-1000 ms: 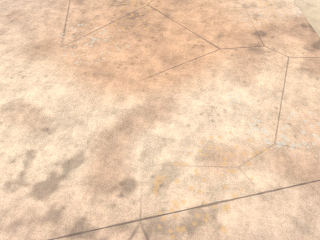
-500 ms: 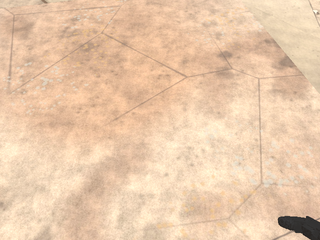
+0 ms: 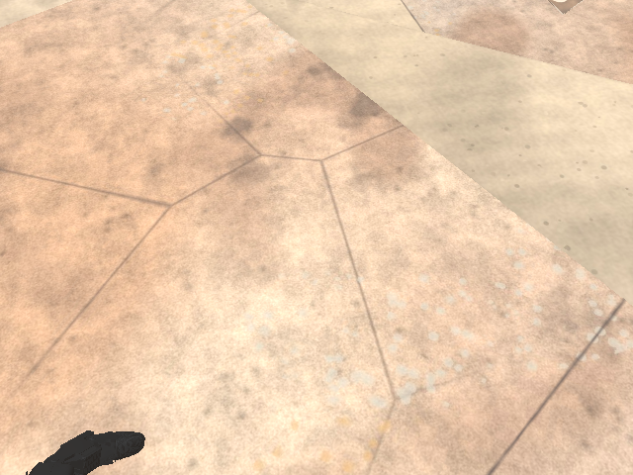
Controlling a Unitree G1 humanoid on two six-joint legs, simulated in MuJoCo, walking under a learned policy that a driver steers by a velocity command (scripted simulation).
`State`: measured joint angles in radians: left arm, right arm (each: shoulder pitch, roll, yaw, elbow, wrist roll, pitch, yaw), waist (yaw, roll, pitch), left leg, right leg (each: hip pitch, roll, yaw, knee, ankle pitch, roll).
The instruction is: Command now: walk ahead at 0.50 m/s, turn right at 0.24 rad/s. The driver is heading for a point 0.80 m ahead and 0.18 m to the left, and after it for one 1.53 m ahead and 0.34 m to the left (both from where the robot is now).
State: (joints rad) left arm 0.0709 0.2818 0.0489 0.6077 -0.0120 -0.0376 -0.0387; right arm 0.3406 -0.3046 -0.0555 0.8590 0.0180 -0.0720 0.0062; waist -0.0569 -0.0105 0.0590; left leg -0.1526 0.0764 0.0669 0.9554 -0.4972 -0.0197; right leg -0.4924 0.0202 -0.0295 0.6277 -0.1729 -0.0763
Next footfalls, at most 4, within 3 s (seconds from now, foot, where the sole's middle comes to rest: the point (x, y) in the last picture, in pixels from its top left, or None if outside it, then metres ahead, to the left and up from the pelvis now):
0.44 left None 0.43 0.15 -0.76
0.88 right None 0.41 -0.08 -0.76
1.28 left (222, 372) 0.66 0.21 -0.76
1.74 right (314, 332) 0.74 0.00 -0.76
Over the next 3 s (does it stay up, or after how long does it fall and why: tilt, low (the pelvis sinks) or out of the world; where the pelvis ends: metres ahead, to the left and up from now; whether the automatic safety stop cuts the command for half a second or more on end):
stays up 0.64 0.11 0.02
